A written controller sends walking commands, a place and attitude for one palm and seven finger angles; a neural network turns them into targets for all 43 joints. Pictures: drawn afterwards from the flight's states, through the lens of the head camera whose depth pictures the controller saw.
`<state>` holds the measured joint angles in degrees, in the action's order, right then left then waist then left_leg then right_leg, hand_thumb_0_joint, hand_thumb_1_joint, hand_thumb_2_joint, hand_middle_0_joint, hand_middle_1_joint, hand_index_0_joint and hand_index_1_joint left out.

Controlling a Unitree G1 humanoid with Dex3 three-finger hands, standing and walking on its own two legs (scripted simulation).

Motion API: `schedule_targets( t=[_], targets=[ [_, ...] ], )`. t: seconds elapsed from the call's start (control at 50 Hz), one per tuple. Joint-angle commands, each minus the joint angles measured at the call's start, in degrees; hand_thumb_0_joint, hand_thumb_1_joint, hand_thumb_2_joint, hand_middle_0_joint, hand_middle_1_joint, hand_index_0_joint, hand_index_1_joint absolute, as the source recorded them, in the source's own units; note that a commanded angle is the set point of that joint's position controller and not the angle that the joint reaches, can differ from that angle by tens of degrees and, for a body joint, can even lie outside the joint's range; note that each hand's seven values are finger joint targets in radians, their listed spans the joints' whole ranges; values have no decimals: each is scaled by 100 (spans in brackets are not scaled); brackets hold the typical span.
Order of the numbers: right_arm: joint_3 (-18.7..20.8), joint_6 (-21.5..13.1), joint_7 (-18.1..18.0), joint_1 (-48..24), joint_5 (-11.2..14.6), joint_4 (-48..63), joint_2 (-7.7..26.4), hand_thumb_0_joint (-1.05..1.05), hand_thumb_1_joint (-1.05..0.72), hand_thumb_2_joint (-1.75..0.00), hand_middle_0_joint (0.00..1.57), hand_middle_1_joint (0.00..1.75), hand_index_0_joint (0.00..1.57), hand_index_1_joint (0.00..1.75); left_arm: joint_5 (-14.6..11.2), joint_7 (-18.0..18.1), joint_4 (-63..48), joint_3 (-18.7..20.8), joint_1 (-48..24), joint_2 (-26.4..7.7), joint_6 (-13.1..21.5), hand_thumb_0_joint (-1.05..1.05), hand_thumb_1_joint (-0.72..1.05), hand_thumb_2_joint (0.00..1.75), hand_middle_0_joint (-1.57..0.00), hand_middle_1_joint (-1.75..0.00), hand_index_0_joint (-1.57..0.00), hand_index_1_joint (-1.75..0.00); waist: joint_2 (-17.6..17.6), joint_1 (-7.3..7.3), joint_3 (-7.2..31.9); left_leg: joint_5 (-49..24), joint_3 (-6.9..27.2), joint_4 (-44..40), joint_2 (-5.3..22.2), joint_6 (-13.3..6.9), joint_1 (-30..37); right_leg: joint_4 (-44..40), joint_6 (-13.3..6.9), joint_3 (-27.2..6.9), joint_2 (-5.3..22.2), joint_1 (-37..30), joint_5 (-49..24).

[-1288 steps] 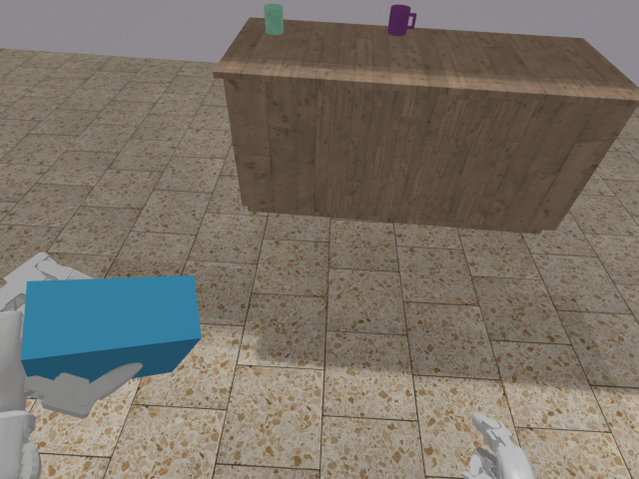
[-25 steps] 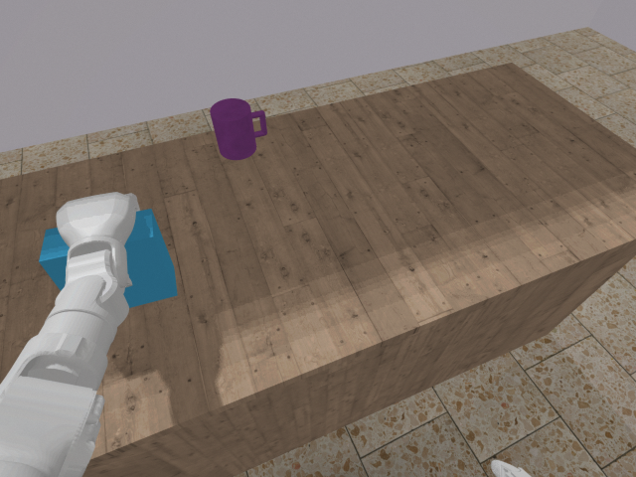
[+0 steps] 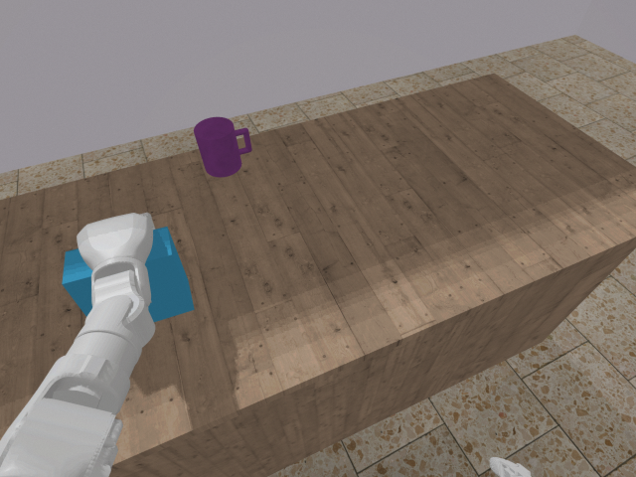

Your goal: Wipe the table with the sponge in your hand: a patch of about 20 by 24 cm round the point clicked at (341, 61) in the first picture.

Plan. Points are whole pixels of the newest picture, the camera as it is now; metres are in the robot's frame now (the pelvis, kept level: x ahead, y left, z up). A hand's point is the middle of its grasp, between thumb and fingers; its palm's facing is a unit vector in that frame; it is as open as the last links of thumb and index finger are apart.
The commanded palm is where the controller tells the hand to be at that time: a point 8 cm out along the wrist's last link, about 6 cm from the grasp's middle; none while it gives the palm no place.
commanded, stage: wipe back along the middle lane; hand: left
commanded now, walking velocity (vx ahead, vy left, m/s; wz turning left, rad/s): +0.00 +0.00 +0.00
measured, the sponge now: (139, 292) +0.36 +0.30 -0.02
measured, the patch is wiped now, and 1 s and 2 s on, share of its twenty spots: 0.65 0.75 0.95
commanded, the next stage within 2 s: slide across to the third lane in 1.64 s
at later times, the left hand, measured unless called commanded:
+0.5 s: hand (140, 289) +0.34 +0.27 +0.04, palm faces -0.03 -0.01 -1.00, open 9.9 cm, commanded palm +0.29 +0.24 +0.06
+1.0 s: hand (147, 315) +0.30 +0.25 +0.04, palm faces +0.01 -0.02 -1.00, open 9.9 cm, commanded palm +0.25 +0.22 +0.06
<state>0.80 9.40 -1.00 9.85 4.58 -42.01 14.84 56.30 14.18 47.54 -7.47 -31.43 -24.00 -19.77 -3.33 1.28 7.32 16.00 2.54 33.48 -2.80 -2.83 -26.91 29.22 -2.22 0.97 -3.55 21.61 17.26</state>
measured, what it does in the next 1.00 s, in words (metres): stands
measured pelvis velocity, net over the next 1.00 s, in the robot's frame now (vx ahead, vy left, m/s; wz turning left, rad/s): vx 0.00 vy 0.00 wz -0.02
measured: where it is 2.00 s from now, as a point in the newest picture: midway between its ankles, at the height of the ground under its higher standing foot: outside the picture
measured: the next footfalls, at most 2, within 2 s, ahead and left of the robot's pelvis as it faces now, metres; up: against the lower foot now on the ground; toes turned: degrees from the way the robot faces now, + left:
none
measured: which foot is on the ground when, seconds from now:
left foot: down 0.00-1.00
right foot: down 0.00-1.00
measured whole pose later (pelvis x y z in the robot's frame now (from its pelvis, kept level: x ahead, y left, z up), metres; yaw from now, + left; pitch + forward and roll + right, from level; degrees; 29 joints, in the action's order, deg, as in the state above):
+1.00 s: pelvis +0.00 +0.00 +0.00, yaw -1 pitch +5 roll -1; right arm -1.3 10.1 0.6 3.4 5.7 -36.7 14.7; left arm 56.0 14.1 16.9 -14.0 -7.3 -19.4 -30.8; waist -4.3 3.5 7.3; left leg 16.7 0.9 32.5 -2.8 -2.7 -20.2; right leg 30.4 -2.4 -0.8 -3.4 16.4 18.5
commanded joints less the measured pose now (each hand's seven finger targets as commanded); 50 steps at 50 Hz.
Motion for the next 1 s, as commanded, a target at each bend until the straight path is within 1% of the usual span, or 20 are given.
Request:
schedule_targets(
  t=[0.0, 0.04, 0.12, 0.22, 0.26, 0.3, 0.36, 0.48, 0.5, 0.62, 0.64, 0.7, 0.72, 0.74, 0.8, 0.82, 0.9, 0.92, 0.94, 0.98],
  targets=[
    [190, -168, -71, -551, 58, 794, 798, 0, -90, -90, 20, 30, 20, 30, -24, -160, -717, -116, -928, -388, -2, 0, 10, 130, -120, -160, -120, -160, 546, -144, 1309, -1925, 140, -200, 134, 46, 1058, -244, -159, -259, 163, -591, -2429],
    [187, -155, -72, -557, 69, 802, 825, 0, -90, -90, 20, 30, 20, 30, -65, -174, -720, -72, -831, -435, -65, 0, 10, 130, -120, -160, -120, -160, 453, -124, 1105, -1843, 132, -235, 120, 39, 1009, -259, -179, -241, 150, -585, -2356],
    [188, -182, -32, -702, 103, 900, 793, 0, -90, -90, 20, 30, 20, 30, -94, -238, -1000, -180, -335, -222, -145, 0, 10, 130, -120, -160, -120, -160, 356, -46, 1235, -2057, 161, -245, 120, 78, 1140, -207, -201, -246, 156, -642, -2455],
    [174, -189, -13, -823, 118, 1003, 790, 0, -90, -90, 20, 30, 20, 30, -147, -269, -1233, -250, -4, -83, -264, 0, 10, 130, -120, -160, -120, -160, 564, -30, 1083, -1863, 138, -262, 105, 58, 1072, -224, -197, -287, 147, -642, -2418],
    [152, -184, -22, -846, 107, 1055, 794, 0, -90, -90, 20, 30, 20, 30, -142, -257, -1329, -125, 204, -241, -330, 0, 10, 130, -120, -160, -120, -160, 583, 31, 1094, -1818, 148, -266, 90, 56, 1048, -217, -200, -303, 148, -705, -2384],
    [128, -189, -23, -973, 116, 1113, 763, 0, -90, -90, 20, 30, 20, 30, -159, -260, -1509, -319, 321, -6, -414, 0, 10, 130, -120, -160, -120, -160, 561, 25, 1011, -1761, 139, -303, 87, 67, 1065, -250, -190, -327, 149, -647, -2301],
    [111, -169, -48, -1031, 125, 1115, 756, 0, -90, -90, 20, 30, 20, 30, -164, -274, -1572, -324, 174, -22, -542, 0, 10, 130, -120, -160, -120, -160, 548, 5, 848, -1612, 173, -349, 95, 65, 1110, -290, -202, -283, 135, -540, -2033],
    [90, -205, 14, -1203, 111, 1247, 697, 0, -90, -90, 20, 30, 20, 30, -155, -252, -2003, -453, 830, 246, -647, 0, 10, 130, -120, -160, -120, -160, 555, 113, 1070, -1914, 232, -286, 124, 116, 1291, -150, -227, -247, 105, -596, -2156],
    [76, -200, 24, -1250, 111, 1269, 690, 0, -90, -90, 20, 30, 20, 30, -151, -261, -2081, -607, 759, 394, -683, 0, 10, 130, -120, -160, -120, -160, 583, 71, 964, -1857, 240, -301, 131, 124, 1260, -162, -227, -247, 101, -520, -2083],
    [47, -168, 4, -1430, 123, 1285, 706, 0, -90, -90, 20, 30, 20, 30, -187, -260, -2384, -404, 850, 160, -898, 0, 10, 130, -120, -160, -120, -160, 487, 144, 815, -1655, 285, -364, 138, 140, 1271, -176, -259, -287, 77, -501, -1841],
    [49, -178, 16, -1426, 117, 1337, 657, 0, -90, -90, 20, 30, 20, 30, -231, -283, -2486, -700, 859, 512, -923, 0, 10, 130, -120, -160, -120, -160, 467, 99, 843, -1667, 242, -334, 130, 125, 1297, -146, -243, -217, 79, -514, -1842],
    [13, -198, 26, -1492, 131, 1370, 650, 0, -90, -90, 20, 30, 20, 30, -261, -298, -2577, -603, 1153, 419, -978, 0, 10, 130, -120, -160, -120, -160, 635, 155, 843, -1642, 261, -348, 125, 121, 1271, -154, -237, -249, 75, -585, -1876],
    [30, -191, 27, -1517, 120, 1339, 697, 0, -90, -90, 20, 30, 20, 30, -267, -274, -2604, -330, 1256, 136, -986, 0, 10, 130, -120, -160, -120, -160, 569, 211, 850, -1645, 276, -353, 125, 135, 1260, -152, -261, -337, 65, -618, -1915],
    [13, -200, 36, -1535, 122, 1415, 639, 0, -90, -90, 20, 30, 20, 30, -324, -300, -2771, -601, 1341, 465, -1000, 0, 10, 130, -120, -160, -120, -160, 599, 181, 915, -1708, 224, -317, 106, 110, 1285, -129, -230, -264, 84, -716, -2049],
    [-18, -211, 67, -1625, 139, 1449, 627, 0, -90, -90, 20, 30, 20, 30, -312, -328, -2916, -730, 1539, 564, -1062, 0, 10, 130, -120, -160, -120, -160, 650, 186, 796, -1729, 262, -354, 127, 122, 1264, -118, -229, -257, 84, -667, -2030],
    [19, -210, 71, -1633, 129, 1406, 667, 0, -90, -90, 20, 30, 20, 30, -333, -309, -2947, -459, 1610, 317, -1064, 0, 10, 130, -120, -160, -120, -160, 655, 229, 796, -1714, 262, -339, 131, 121, 1263, -134, -248, -326, 71, -689, -2085],
    [-15, -227, 111, -1749, 143, 1508, 614, 0, -90, -90, 20, 30, 20, 30, -414, -309, -3315, -651, 2095, 532, -1147, 0, 10, 130, -120, -160, -120, -160, 710, 247, 781, -1795, 234, -338, 125, 114, 1288, -116, -222, -328, 81, -801, -2228],
    [9, -221, 122, -1771, 134, 1480, 664, 0, -90, -90, 20, 30, 20, 30, -422, -278, -3374, -368, 2250, 248, -1154, 0, 10, 130, -120, -160, -120, -160, 610, 309, 761, -1795, 261, -355, 137, 139, 1264, -105, -252, -390, 69, -809, -2214],
    [-15, -223, 136, -1800, 137, 1550, 605, 0, -90, -90, 20, 30, 20, 30, -457, -297, -3502, -666, 2353, 577, -1182, 0, 10, 130, -120, -160, -120, -160, 610, 284, 784, -1837, 237, -348, 126, 129, 1285, -78, -230, -313, 81, -866, -2251],
    [-21, -224, 149, -1861, 152, 1563, 606, 0, -90, -90, 20, 30, 20, 30, -485, -297, -3623, -664, 2482, 548, -1237, 0, 10, 130, -120, -160, -120, -160, 719, 291, 716, -1800, 242, -367, 136, 114, 1290, -114, -222, -356, 77, -854, -2245]
  ],
)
